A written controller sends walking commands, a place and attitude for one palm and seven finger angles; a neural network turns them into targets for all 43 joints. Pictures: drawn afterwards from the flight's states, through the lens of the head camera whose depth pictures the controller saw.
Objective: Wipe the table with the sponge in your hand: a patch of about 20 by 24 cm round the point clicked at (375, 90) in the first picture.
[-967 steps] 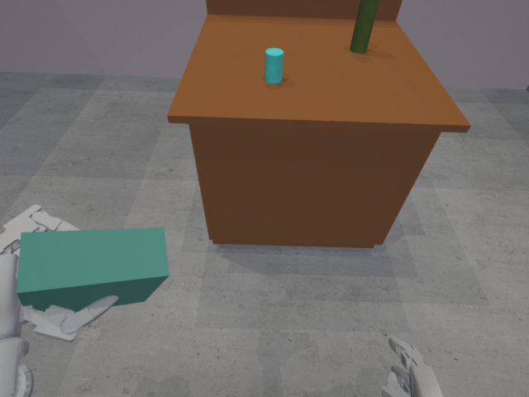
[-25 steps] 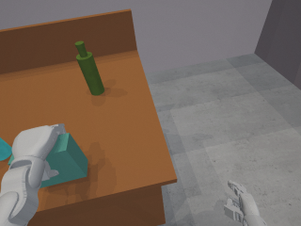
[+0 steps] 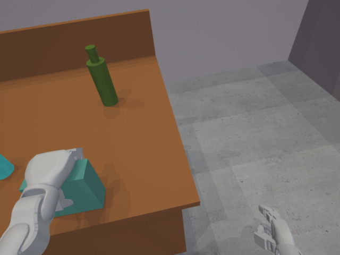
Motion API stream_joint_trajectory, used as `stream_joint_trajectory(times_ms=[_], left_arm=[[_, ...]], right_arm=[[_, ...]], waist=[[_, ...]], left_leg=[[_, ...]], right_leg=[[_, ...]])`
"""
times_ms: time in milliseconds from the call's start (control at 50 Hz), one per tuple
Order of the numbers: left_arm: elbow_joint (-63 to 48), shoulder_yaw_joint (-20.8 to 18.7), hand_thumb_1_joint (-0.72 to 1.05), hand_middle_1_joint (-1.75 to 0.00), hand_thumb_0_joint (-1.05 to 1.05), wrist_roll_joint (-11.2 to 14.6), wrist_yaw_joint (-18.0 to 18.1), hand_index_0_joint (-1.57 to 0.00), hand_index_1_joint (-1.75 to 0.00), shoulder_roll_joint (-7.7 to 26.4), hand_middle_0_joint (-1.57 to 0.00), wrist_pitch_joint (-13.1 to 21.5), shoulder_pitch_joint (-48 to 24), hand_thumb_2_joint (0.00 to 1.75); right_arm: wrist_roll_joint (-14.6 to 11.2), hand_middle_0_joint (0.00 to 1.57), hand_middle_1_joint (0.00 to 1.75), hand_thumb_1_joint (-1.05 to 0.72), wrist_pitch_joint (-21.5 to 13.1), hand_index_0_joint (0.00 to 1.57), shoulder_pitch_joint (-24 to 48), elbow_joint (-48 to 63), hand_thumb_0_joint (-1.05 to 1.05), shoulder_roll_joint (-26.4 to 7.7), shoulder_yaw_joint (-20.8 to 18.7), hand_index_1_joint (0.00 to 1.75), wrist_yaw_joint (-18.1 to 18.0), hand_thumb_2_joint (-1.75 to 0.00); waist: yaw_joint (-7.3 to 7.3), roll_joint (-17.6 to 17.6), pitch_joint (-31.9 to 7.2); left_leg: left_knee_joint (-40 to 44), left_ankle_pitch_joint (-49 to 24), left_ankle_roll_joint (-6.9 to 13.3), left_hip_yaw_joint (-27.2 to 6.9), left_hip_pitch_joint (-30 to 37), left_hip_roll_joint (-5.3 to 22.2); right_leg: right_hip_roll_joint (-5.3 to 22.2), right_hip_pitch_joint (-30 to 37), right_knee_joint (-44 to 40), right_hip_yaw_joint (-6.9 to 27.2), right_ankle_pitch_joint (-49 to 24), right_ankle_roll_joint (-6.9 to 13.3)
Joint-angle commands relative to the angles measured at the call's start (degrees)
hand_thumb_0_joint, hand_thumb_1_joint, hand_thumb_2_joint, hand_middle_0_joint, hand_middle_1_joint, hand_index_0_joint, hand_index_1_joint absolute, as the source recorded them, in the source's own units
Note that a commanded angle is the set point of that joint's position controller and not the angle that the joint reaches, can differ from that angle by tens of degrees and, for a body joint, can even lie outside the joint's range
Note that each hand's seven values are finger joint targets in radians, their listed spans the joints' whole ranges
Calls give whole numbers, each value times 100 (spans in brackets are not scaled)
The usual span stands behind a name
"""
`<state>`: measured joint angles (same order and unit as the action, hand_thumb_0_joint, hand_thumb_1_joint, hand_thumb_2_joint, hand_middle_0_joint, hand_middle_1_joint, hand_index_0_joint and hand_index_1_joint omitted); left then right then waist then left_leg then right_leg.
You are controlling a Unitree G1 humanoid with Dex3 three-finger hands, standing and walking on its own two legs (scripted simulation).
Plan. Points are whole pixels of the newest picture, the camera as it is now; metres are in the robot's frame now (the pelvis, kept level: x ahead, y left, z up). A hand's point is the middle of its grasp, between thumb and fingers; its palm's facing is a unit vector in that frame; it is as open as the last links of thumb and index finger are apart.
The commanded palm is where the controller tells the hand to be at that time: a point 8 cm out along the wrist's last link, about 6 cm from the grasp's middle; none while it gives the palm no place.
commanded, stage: lower the sponge onto the table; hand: left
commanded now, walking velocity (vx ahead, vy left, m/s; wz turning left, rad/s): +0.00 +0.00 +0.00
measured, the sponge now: (72, 194) +0.22 +0.29 +0.02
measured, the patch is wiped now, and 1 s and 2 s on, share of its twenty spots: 0.00 0.15 0.25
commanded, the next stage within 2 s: wipe forward along the first lane in 0.36 s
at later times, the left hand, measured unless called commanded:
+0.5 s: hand (67, 180) +0.23 +0.28 +0.07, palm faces -0.02 -0.04 -1.00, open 9.7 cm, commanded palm +0.22 +0.28 +0.12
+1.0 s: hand (68, 163) +0.28 +0.31 +0.07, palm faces -0.10 -0.02 -0.99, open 9.8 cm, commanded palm +0.27 +0.31 +0.10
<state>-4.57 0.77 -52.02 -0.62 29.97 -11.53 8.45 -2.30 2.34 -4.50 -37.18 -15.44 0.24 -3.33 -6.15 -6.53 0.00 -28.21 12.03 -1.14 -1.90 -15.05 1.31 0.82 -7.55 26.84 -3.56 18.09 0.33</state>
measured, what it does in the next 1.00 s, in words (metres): stands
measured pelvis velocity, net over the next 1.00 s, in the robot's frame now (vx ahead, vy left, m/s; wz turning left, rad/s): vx -0.01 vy -0.01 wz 0.00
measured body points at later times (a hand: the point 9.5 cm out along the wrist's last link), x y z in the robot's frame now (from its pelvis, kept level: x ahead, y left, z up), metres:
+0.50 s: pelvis +0.00 +0.00 +0.00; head -0.01 -0.05 +0.45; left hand +0.23 +0.28 +0.13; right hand +0.22 -0.23 -0.10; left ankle +0.03 +0.14 -0.74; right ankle -0.04 -0.11 -0.74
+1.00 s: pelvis -0.01 -0.01 -0.01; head -0.01 -0.06 +0.44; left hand +0.28 +0.30 +0.13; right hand +0.17 -0.26 -0.13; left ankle +0.03 +0.13 -0.74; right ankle -0.04 -0.12 -0.74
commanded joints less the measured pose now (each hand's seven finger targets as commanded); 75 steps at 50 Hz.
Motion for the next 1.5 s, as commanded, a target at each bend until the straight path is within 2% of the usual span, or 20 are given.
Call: stream_joint_trajectory(times_ms=[0, 160, 260, 360, 440, 540, 560, 660, 740, 800, 880, 940, 1080, 1140, 1180, 1240, 1340, 1380, 1440, 1480], left_arm=[[-1066, -949, 10, -160, 0, -75, 517, -120, -160, 1260, -120, 154, -1342, 130], [-1026, -810, 10, -160, 0, -86, 587, -120, -160, 1121, -120, -179, -839, 130], [-687, -749, 10, -160, 0, -105, 545, -120, -160, 1153, -120, -233, -1189, 130], [-616, -639, 10, -160, 0, -91, 505, -120, -160, 955, -120, -196, -863, 130], [-547, -784, 10, -160, 0, -91, 517, -120, -160, 1102, -120, -179, -844, 130], [-7, -942, 10, -160, 0, -161, 512, -120, -160, 1383, -120, -182, -1368, 130], [58, -712, 10, -160, 0, -150, 485, -120, -160, 1147, -120, -162, -1526, 130], [634, -612, 10, -160, 0, -204, 404, -120, -160, 1122, -120, -114, -1823, 130], [1114, -725, 10, -160, 0, -255, 337, -120, -160, 1406, -120, -39, -2331, 130], [1429, -577, 10, -160, 0, -284, 304, -120, -160, 1238, -120, 82, -2494, 130], [1993, -696, 10, -160, 0, -234, 266, -120, -160, 1430, -120, 199, -2734, 130], [2216, -848, 10, -160, 0, -305, 266, -120, -160, 1646, -120, 314, -2868, 130], [2838, -600, 10, -160, 0, -348, 308, -120, -160, 1534, -120, 579, -3713, 130], [3100, -911, 10, -160, 0, -316, 316, -120, -160, 1965, -120, 685, -3943, 130], [3307, -770, 10, -160, 0, -317, 319, -120, -160, 1851, -120, 746, -4063, 130], [3495, -1020, 10, -160, 0, -369, 321, -120, -160, 2209, -120, 850, -4202, 130], [3774, -1049, 10, -160, 0, -446, 334, -120, -160, 2343, -120, 977, -4478, 130], [3914, -847, 10, -160, 0, -455, 371, -120, -160, 2088, -120, 1021, -4475, 130], [3947, -1026, 10, -160, 0, -479, 409, -120, -160, 2331, -120, 1094, -4744, 130], [4057, -915, 10, -160, 0, -486, 477, -120, -160, 2170, -120, 1144, -4727, 130]], right_arm=[[6, 20, 30, -90, -312, 20, 917, 887, 0, -511, -225, 30, -48, -90], [-12, 20, 30, -90, -267, 20, 1011, 959, 0, -527, -215, 30, 57, -90], [-41, 20, 30, -90, -245, 20, 1057, 897, 0, -542, -175, 30, 2, -90], [-38, 20, 30, -90, -250, 20, 1008, 937, 0, -533, -201, 30, 29, -90], [-47, 20, 30, -90, -229, 20, 1032, 910, 0, -565, -233, 30, 25, -90], [-68, 20, 30, -90, -197, 20, 949, 767, 0, -648, -236, 30, -48, -90], [-73, 20, 30, -90, -214, 20, 924, 799, 0, -609, -213, 30, -63, -90], [-101, 20, 30, -90, -188, 20, 808, 716, 0, -662, -241, 30, -98, -90], [-118, 20, 30, -90, -156, 20, 665, 613, 0, -737, -266, 30, -129, -90], [-121, 20, 30, -90, -153, 20, 549, 604, 0, -741, -300, 30, -128, -90], [-144, 20, 30, -90, -111, 20, 354, 547, 0, -815, -316, 30, -143, -90], [-143, 20, 30, -90, -71, 20, 243, 519, 0, -858, -350, 30, -133, -90], [-184, 20, 30, -90, -45, 20, -64, 480, 0, -886, -406, 30, -121, -90], [-189, 20, 30, -90, 2, 20, -165, 432, 0, -936, -418, 30, -130, -90], [-204, 20, 30, -90, 17, 20, -225, 422, 0, -928, -421, 30, -124, -90], [-196, 20, 30, -90, 61, 20, -327, 382, 0, -964, -438, 30, -115, -90], [-201, 20, 30, -90, 122, 20, -412, 370, 0, -981, -450, 30, -91, -90], [-202, 20, 30, -90, 126, 20, -490, 376, 0, -952, -464, 30, -63, -90], [-203, 20, 30, -90, 154, 20, -514, 349, 0, -986, -482, 30, -61, -90], [-197, 20, 30, -90, 157, 20, -609, 337, 0, -970, -503, 30, -43, -90]], waist=[[55, 218, -1162], [8, 389, -1118], [74, 448, -895], [42, 527, -956], [53, 435, -861], [126, 632, -740], [153, 655, -759], [198, 731, -754], [282, 843, -793], [283, 862, -863], [363, 1137, -798], [345, 910, -871], [482, 1015, -993], [476, 1066, -1157], [520, 1061, -1068], [493, 937, -1264], [521, 729, -1247], [569, 794, -1177], [568, 789, -1348], [598, 873, -1410]], left_leg=[[194, -1257, 350, 155, 970, -261], [196, -1195, 356, 185, 741, -290], [215, -882, 362, 214, 656, -318], [193, -934, 373, 217, 635, -318], [194, -828, 366, 224, 611, -298], [148, -667, 373, 253, 474, -328], [140, -610, 382, 259, 460, -344], [81, -499, 390, 277, 350, -363], [15, -375, 396, 280, 235, -359], [-59, -368, 420, 288, 188, -362], [-143, -252, 431, 310, -66, -356], [-206, -272, 426, 306, -148, -368], [-337, 2, 469, 294, -340, -353], [-382, -35, 470, 277, -506, -343], [-412, 45, 491, 304, -548, -340], [-464, -80, 488, 278, -644, -338], [-497, -48, 496, 277, -715, -319], [-516, 25, 510, 280, -719, -314], [-525, -11, 508, 268, -739, -296], [-565, -35, 522, 281, -733, -300]], right_leg=[[-273, -433, -401, 20, -1457, 241], [-253, -314, -325, 18, -1530, 215], [-257, -473, -405, 62, -1229, 199], [-261, -428, -358, 49, -1324, 201], [-278, -494, -392, 147, -1221, 216], [-288, -633, -409, 202, -1119, 204], [-262, -692, -396, 119, -1055, 174], [-271, -832, -373, 138, -975, 172], [-288, -937, -364, 212, -906, 173], [-266, -1049, -303, 164, -944, 162], [-263, -1110, -262, 191, -968, 120], [-270, -1166, -216, 234, -986, 153], [-263, -1468, -127, 217, -664, 133], [-248, -1331, -88, 266, -815, 128], [-237, -1444, -91, 264, -725, 104], [-247, -1329, -29, 293, -914, 139], [-260, -1481, -13, 305, -819, 161], [-262, -1587, -12, 264, -722, 151], [-274, -1557, 10, 296, -747, 168], [-273, -1559, 48, 267, -806, 152]])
